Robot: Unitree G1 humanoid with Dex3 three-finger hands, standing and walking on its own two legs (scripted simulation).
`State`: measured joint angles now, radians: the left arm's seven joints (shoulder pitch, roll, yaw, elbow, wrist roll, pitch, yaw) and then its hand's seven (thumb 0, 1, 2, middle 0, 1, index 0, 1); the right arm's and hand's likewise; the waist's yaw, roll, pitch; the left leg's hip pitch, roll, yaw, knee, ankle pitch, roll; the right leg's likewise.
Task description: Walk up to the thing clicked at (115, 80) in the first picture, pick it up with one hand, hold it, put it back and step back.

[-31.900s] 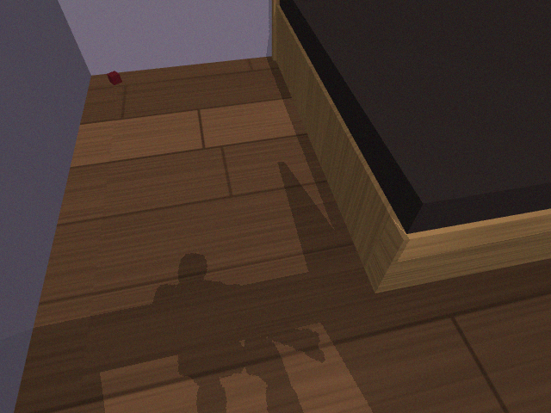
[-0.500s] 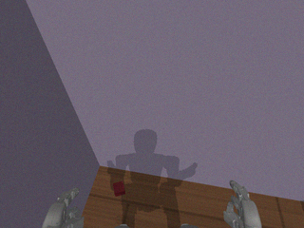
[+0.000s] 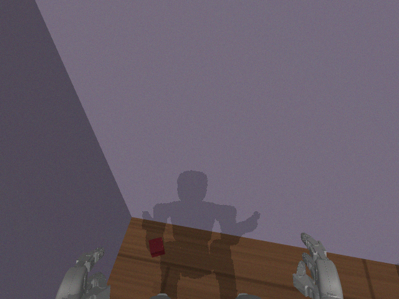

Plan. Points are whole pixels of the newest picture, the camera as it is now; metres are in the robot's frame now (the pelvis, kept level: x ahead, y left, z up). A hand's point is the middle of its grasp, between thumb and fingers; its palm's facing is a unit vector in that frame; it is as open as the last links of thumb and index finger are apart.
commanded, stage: home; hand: left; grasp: from above
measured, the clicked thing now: (156, 247) +0.45 +0.18 -0.68
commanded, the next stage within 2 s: stand in 0.72 s
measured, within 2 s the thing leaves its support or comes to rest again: neither
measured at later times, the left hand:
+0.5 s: hand (108, 288) +0.17 +0.18 -0.05, palm faces +0.04 -0.98 -0.20, open 7.4 cm
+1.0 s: hand out of the picture +0.15 +0.22 -0.09, palm faces +0.02 -0.95 -0.32, open 7.4 cm
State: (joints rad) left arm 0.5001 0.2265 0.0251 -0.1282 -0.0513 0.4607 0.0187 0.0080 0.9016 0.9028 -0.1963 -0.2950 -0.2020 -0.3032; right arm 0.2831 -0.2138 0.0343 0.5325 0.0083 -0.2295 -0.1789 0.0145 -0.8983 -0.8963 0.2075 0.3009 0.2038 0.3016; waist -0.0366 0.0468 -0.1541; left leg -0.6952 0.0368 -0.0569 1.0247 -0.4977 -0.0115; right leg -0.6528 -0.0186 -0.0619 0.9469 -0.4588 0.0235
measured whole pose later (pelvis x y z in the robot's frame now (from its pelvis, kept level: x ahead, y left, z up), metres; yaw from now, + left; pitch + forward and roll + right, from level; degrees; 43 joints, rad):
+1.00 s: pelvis +0.00 +0.00 +0.02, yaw +0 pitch +2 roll +0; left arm 0.22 0.28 0.03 0.51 0.05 0.11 0.03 0.01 0.90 0.90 -0.20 -0.30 -0.21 -0.30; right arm 0.17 -0.28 -0.01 0.79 -0.07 -0.06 -0.03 0.01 -0.90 -0.90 0.21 0.30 0.21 0.30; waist 0.03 -0.01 0.02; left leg -0.47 0.00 -0.02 0.87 -0.43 0.01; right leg -0.47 -0.06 -0.03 0.85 -0.43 0.03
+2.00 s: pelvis -0.01 -0.01 +0.07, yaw +1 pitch -4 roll +0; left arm 0.16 0.30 0.03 1.15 0.03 0.00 0.02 0.00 0.90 0.90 -0.20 -0.30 -0.20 -0.30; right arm 0.16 -0.31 -0.03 1.12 -0.02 0.01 -0.01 0.01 -0.90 -0.90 0.21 0.30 0.20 0.30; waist 0.01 0.02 0.07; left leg -0.12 0.01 -0.04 0.38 -0.19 -0.01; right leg -0.10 -0.04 -0.06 0.36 -0.18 0.02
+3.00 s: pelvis +0.01 -0.02 +0.07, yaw +1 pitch -3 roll +0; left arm 0.10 0.32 0.02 1.15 0.01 0.00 0.00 0.00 0.90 0.90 -0.20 -0.30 -0.20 -0.30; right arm 0.11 -0.33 -0.01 1.13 -0.02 0.00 0.00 0.01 -0.90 -0.90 0.21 0.30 0.20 0.30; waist 0.00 0.01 0.06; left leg -0.10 0.03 -0.04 0.32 -0.18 -0.03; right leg -0.09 -0.02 -0.06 0.33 -0.19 0.00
